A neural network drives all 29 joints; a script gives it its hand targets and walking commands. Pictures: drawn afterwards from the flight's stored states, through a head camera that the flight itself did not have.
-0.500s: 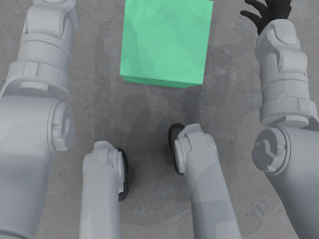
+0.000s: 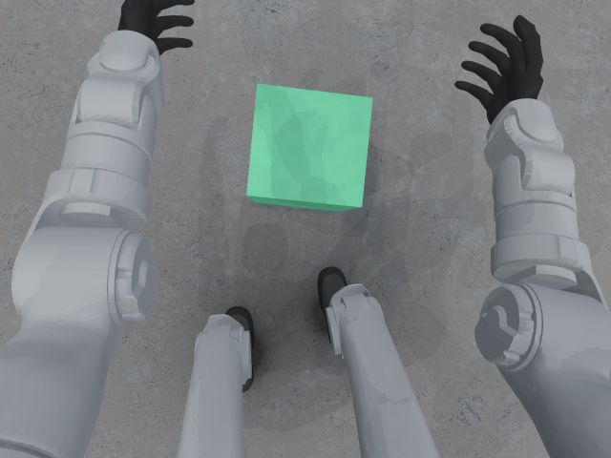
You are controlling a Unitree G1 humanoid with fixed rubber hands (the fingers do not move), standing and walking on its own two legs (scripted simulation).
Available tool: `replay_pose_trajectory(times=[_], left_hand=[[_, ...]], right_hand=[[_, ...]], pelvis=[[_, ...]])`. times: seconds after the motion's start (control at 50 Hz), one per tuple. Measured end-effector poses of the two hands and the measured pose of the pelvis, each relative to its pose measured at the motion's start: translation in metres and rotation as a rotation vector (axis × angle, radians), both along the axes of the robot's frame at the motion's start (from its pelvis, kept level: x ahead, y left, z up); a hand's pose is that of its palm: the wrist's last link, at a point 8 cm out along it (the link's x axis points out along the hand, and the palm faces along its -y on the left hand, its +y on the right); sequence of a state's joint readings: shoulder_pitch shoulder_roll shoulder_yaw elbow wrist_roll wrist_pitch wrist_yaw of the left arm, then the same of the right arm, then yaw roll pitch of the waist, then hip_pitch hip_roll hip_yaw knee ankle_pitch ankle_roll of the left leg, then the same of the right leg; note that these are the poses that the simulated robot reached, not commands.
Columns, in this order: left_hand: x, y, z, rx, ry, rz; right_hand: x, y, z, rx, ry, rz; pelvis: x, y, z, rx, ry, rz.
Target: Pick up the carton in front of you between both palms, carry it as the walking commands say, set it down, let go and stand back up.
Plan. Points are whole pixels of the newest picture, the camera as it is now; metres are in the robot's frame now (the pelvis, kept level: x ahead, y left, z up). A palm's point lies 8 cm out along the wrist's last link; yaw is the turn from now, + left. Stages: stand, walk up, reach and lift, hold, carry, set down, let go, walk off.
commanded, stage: let go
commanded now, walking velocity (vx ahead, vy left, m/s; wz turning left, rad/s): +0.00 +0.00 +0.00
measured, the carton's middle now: (305, 158) +0.50 -0.10 -0.49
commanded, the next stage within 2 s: stand in 1.46 s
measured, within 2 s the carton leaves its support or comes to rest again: neither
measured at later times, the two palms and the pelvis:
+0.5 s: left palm (67, 189) +0.42 +0.13 +0.01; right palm (608, 201) +0.35 -0.29 +0.02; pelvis +0.05 -0.02 +0.11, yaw +0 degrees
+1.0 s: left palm out of the picture +0.29 +0.23 +0.09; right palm out of the picture +0.24 -0.23 +0.10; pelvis +0.10 +0.01 +0.16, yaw -3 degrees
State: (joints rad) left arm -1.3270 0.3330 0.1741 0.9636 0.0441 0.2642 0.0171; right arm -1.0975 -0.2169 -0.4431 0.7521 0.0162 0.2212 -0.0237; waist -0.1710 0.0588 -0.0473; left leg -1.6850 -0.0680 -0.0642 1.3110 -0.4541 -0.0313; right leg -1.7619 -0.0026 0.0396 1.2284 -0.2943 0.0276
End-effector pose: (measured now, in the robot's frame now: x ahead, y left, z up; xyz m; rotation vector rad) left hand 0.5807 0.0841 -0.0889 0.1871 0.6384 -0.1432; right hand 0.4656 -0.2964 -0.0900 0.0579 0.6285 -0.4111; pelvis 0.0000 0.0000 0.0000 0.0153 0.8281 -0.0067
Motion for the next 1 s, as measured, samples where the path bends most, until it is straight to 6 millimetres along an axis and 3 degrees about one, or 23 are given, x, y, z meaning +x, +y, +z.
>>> replay_pose_trajectory(times=[0.1, 0.2, 0.38, 0.56, 0.78, 0.88, 1.0], left_hand=[[-0.009, 0.005, 0.020, 0.010, 0.003, 0.021], [-0.043, 0.017, 0.034, 0.046, 0.014, 0.081], [-0.126, 0.037, 0.070, 0.087, 0.048, 0.181], [-0.172, 0.054, 0.112, 0.086, 0.057, 0.154], [-0.237, 0.095, 0.148, 0.082, 0.087, 0.135], [-0.263, 0.118, 0.164, 0.081, 0.093, 0.139], [-0.289, 0.144, 0.179, 0.084, 0.107, 0.159]], right_hand=[[-0.005, 0.004, 0.019, -0.014, 0.015, 0.044], [-0.024, 0.012, 0.033, -0.036, 0.064, 0.143], [-0.081, 0.011, 0.077, -0.074, 0.161, 0.304], [-0.140, 0.009, 0.122, -0.069, 0.179, 0.323], [-0.212, 0.039, 0.168, -0.058, 0.191, 0.302], [-0.226, 0.053, 0.181, -0.058, 0.197, 0.305], [-0.221, 0.067, 0.186, -0.060, 0.189, 0.323]], pelvis=[[0.005, -0.002, 0.023, 0.005, -0.013, 0.000], [0.014, -0.007, 0.047, 0.011, -0.050, 0.002], [0.034, -0.019, 0.092, 0.015, -0.204, 0.002], [0.056, -0.024, 0.121, 0.003, -0.366, -0.018], [0.080, -0.013, 0.150, -0.024, -0.591, -0.030], [0.090, -0.002, 0.159, -0.038, -0.691, -0.033], [0.099, 0.011, 0.164, -0.049, -0.779, -0.036]])
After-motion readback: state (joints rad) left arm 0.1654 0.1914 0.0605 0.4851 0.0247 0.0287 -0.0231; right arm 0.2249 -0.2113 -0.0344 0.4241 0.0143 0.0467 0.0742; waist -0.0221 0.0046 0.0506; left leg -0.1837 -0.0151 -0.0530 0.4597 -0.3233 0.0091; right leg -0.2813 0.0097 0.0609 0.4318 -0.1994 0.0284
